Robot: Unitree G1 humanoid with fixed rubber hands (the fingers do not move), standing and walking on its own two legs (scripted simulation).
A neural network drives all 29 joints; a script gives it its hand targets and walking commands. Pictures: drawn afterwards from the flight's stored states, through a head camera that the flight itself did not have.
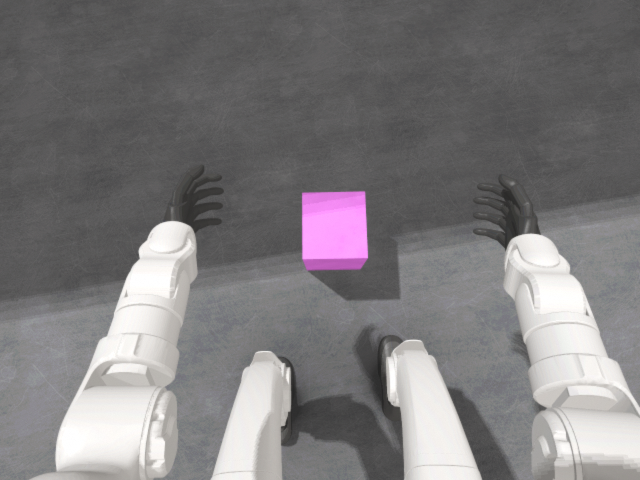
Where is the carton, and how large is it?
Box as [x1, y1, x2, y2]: [302, 191, 367, 269]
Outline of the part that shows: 364,191 302,193 302,254 303,261 307,269 359,269 367,258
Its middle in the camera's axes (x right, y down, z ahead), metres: +0.03 +0.00 +0.97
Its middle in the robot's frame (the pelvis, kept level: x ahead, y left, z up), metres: +0.50 -0.02 -0.58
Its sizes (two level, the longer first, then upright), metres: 0.156 0.146 0.199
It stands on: the floor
